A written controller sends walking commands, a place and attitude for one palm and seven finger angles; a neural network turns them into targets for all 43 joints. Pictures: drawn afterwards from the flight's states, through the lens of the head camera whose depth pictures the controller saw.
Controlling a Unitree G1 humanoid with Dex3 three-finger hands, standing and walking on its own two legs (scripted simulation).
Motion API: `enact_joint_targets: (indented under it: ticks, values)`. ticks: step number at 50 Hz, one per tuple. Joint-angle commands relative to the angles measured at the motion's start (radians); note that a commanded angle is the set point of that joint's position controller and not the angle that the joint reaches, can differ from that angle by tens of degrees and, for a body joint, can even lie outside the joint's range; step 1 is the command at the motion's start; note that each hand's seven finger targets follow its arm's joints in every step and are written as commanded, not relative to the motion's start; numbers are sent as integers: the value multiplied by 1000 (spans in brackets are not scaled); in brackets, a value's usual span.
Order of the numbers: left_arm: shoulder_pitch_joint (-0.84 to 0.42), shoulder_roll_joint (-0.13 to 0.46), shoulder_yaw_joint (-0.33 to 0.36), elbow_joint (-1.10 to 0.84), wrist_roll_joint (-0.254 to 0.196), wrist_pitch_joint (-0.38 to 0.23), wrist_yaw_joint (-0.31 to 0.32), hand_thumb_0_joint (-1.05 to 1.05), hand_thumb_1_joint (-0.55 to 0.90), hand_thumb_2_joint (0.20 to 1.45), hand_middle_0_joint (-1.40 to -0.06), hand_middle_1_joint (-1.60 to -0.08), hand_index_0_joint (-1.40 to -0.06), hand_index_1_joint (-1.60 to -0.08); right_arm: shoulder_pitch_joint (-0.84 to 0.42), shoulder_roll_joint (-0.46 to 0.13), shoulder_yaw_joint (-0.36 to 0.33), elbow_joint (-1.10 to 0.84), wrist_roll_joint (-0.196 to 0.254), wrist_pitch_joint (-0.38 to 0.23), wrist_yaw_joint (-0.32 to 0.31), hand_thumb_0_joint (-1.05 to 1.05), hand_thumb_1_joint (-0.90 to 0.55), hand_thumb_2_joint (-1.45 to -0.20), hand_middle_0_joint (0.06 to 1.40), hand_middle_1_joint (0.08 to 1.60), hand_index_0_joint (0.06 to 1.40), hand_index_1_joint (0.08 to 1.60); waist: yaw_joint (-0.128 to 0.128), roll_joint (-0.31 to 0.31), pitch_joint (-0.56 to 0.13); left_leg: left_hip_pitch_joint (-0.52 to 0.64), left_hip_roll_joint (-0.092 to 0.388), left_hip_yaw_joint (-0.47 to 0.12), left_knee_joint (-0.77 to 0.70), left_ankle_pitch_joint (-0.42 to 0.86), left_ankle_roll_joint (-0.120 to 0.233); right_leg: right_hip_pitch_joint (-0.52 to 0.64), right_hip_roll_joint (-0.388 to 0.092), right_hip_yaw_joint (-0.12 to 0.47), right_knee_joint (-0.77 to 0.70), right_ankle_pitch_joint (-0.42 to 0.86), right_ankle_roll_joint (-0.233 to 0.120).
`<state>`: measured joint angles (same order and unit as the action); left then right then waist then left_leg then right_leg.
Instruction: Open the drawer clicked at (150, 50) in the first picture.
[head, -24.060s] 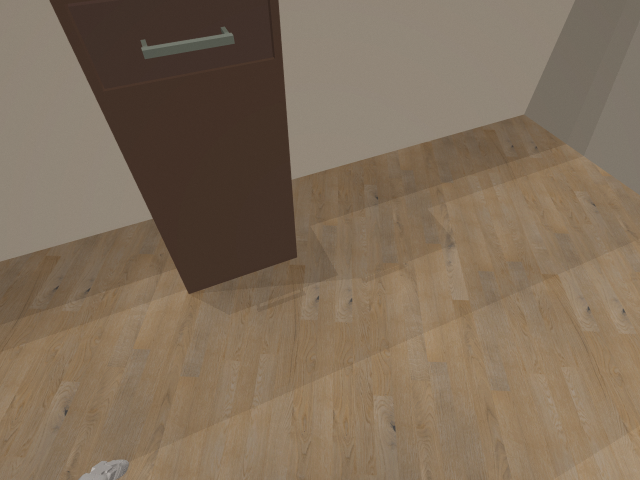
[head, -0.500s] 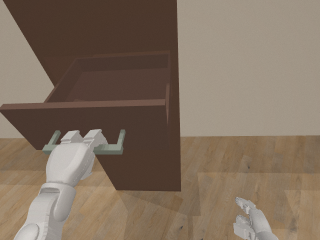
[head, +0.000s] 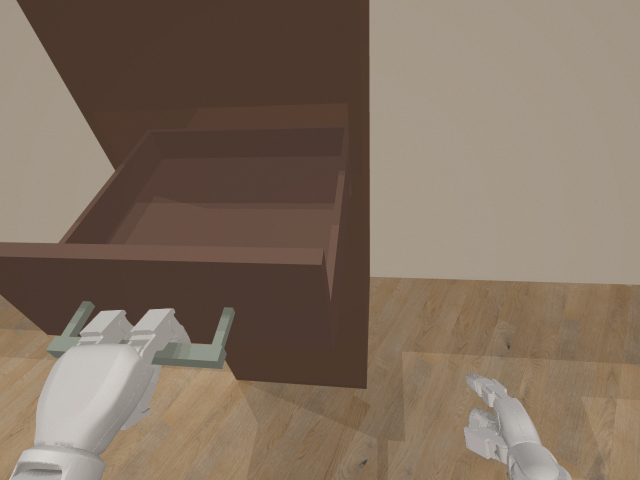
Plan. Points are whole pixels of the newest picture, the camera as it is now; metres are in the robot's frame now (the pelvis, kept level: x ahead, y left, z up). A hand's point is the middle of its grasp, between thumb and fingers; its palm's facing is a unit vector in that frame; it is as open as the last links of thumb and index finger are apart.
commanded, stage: pull the drawer open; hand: left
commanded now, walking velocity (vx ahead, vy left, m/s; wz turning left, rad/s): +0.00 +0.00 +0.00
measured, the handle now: (144, 333) +0.22 +0.22 +0.13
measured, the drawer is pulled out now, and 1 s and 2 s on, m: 0.30 0.30 0.29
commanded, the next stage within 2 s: open the thumb to release the handle in 0.20 s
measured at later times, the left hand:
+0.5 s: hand (122, 383) +0.18 +0.24 +0.11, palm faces +0.11 -0.12 -0.99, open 6.3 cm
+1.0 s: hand (140, 390) +0.17 +0.22 +0.10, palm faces +0.10 -0.17 -0.98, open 13.6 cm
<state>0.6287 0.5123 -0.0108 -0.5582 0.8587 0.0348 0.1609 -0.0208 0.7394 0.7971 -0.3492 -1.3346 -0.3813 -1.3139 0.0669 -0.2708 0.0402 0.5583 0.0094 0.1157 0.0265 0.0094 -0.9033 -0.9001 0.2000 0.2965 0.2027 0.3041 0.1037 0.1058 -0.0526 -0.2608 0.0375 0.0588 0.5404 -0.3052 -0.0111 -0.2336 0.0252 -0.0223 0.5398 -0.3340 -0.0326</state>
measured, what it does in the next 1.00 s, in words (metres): stands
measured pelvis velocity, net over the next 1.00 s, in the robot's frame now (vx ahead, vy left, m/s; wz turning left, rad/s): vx -0.04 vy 0.02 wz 0.03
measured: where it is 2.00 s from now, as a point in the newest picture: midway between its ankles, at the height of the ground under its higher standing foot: outside the picture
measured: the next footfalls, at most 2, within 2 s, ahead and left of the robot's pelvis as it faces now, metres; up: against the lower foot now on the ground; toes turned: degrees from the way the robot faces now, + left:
none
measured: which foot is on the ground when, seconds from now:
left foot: down 0.00-1.00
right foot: down 0.00-1.00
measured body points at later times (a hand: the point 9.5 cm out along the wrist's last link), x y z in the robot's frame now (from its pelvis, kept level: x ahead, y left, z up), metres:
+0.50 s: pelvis -0.03 +0.00 +0.00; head -0.03 -0.05 +0.45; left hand +0.16 +0.24 +0.16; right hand +0.19 -0.20 -0.11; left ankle -0.02 +0.13 -0.73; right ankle -0.03 -0.10 -0.73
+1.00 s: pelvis -0.04 +0.02 +0.01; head -0.05 -0.03 +0.45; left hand +0.16 +0.22 +0.16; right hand +0.20 -0.16 -0.09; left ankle -0.02 +0.13 -0.73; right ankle -0.03 -0.10 -0.73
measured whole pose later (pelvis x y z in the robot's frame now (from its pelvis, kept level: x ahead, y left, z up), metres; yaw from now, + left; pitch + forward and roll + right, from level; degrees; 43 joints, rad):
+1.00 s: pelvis -0.04 +0.02 +0.01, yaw +2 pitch -3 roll +0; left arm 0.28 0.38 -0.15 -0.36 0.95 0.11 0.06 0.00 -0.46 0.32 -0.30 -1.21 -0.33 -1.21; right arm 0.06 -0.23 0.04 0.63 0.00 0.10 0.02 0.01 -0.90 -0.90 0.20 0.30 0.20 0.30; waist 0.12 0.11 0.00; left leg -0.20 0.00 0.04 0.46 -0.21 0.02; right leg -0.17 -0.01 -0.04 0.47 -0.25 -0.01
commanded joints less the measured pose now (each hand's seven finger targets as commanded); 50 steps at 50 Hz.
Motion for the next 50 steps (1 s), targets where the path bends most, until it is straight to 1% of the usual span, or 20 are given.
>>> enact_joint_targets:
  ticks: [1,7,9,12,14,15,18,21,28,32,33,35,37,38,42,44,45,47,48,50]
  values:
    - [24,183,281,-150,6,33,68,0,900,900,-400,-1350,-400,-1350,-144,-82,-46,-166,-1,-52,-20,0,-900,-900,200,300,200,300,35,-91,-156,59,-49,-2,-3,367,24,82,-35,53,-52,575,38]
    - [-22,204,303,-124,-11,36,67,0,900,900,-400,-1350,-400,-1350,-165,-83,-49,-158,1,-56,-35,0,-900,-900,200,300,200,300,31,-88,-112,48,-52,-5,-12,280,23,50,-29,73,-78,458,33]
    - [-29,155,257,-111,-4,31,64,0,900,900,-400,-1350,-400,-1350,-150,-70,-50,-154,-2,-64,-35,0,-900,-900,200,300,200,300,28,-73,-98,47,-54,-5,-21,265,28,33,-31,52,-86,379,33]
    - [-53,206,302,-107,-9,25,68,0,900,900,-400,-1350,-400,-1350,-157,-80,-55,-150,-1,-74,-43,0,-900,-900,200,300,200,300,35,-77,-117,58,-55,-9,-22,251,25,38,-27,69,-97,355,29]
    - [-63,161,258,-100,-4,19,64,0,900,900,-400,-1350,-400,-1350,-148,-68,-53,-146,-3,-81,-40,0,-900,-900,200,300,200,300,30,-90,-111,49,-57,-11,-29,247,28,33,-31,52,-94,329,31]
    - [-319,128,180,-60,10,9,59,0,900,900,-400,-1350,-400,-1350,-163,-62,-50,-112,-6,-82,-47,0,-900,-900,200,300,200,300,-28,-95,-42,49,-65,-21,-31,209,30,-41,-27,45,-116,259,33]
    - [-323,147,194,5,29,1,55,0,690,810,-385,-1327,-385,-1327,-149,-51,-58,-106,-10,-110,-57,0,-900,-900,200,300,200,300,11,-78,-112,96,-63,-16,-42,194,34,-15,-28,40,-133,172,27]
    - [-376,140,152,29,27,15,16,0,480,720,-370,-1305,-370,-1305,-164,-57,-58,-94,-8,-109,-62,0,-900,-900,200,300,200,300,3,-118,-103,100,-67,-17,-62,208,37,4,-28,36,-142,206,33]
    - [-471,65,26,-21,52,17,-60,0,-10,510,-335,-1253,-335,-1253,-179,-44,-33,-95,-14,-110,-48,0,-900,-900,200,300,200,300,0,-83,-108,134,-56,-29,-105,231,37,24,-23,-2,-150,178,24]
    - [-449,116,93,-26,62,19,-46,0,-290,390,-315,-1222,-315,-1222,-194,-51,-37,-93,-7,-94,-40,0,-900,-900,200,300,200,300,14,-62,-93,133,-46,-35,-116,241,25,48,-9,6,-153,198,14]
    - [-444,57,44,-27,74,22,-47,0,-360,360,-310,-1215,-310,-1215,-189,-34,-29,-97,-14,-95,-32,0,-900,-900,200,300,200,300,19,-69,-108,138,-50,-29,-119,251,29,48,-14,-9,-150,186,15]
    - [-462,58,43,13,72,29,-46,0,-500,300,-300,-1200,-300,-1200,-187,-39,-36,-82,-13,-82,-30,0,-900,-900,200,300,200,300,9,-89,-57,127,-50,-30,-130,232,26,29,-7,-7,-163,174,17]
    - [-493,103,79,25,71,43,-43,0,-500,300,-300,-1200,-300,-1200,-205,-42,-33,-80,-3,-79,-31,0,-900,-900,200,300,200,300,9,-52,-51,124,-43,-32,-138,200,22,37,-2,4,-165,143,12]
    - [-531,45,16,15,87,47,-48,0,-500,300,-300,-1200,-300,-1200,-203,-29,-23,-83,-11,-79,-26,0,-900,-900,200,300,200,300,11,-49,-82,133,-48,-30,-145,201,25,41,-9,-7,-163,126,12]
    - [-550,55,3,-32,76,50,-59,0,-500,300,-300,-1200,-300,-1200,-214,-40,-33,-93,-2,-77,-26,0,-900,-900,200,300,200,300,2,-27,-103,151,-42,-40,-149,216,24,62,1,-2,-156,160,10]
    - [-538,13,-43,6,83,51,-69,0,-500,300,-300,-1200,-300,-1200,-199,-30,-34,-78,-10,-74,-23,0,-900,-900,200,300,200,300,-5,-64,-71,147,-45,-42,-157,223,27,48,2,-12,-166,154,9]
    - [-406,-84,-123,53,83,58,-81,0,-500,300,-300,-1200,-300,-1200,-189,-28,-34,-93,-12,-76,-10,0,-900,-900,200,300,200,300,5,-89,-36,137,-48,-34,-151,234,30,32,2,-20,-163,162,13]
    - [-461,6,-49,8,80,56,-78,0,-500,300,-300,-1200,-300,-1200,-196,-45,-32,-95,-3,-68,-8,0,-900,-900,200,300,200,300,1,-80,-55,112,-36,-36,-159,198,22,57,7,-12,-152,151,11]
    - [-533,6,-60,-46,117,48,-68,0,-500,300,-300,-1200,-300,-1200,-204,-37,-23,-102,-11,-70,-4,0,-900,-900,200,300,200,300,13,-76,-106,121,-40,-32,-151,208,27,55,0,-14,-148,137,8]
    - [-529,-17,-79,19,134,55,-53,0,-500,300,-300,-1200,-300,-1200,-193,-31,-32,-87,-16,-66,-6,0,-900,-900,200,300,200,300,5,-79,-73,123,-44,-34,-146,205,27,32,3,-11,-150,133,6]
